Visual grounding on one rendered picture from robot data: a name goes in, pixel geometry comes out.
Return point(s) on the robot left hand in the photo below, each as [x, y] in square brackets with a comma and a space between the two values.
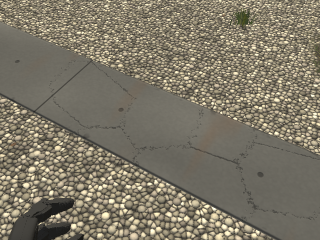
[27, 227]

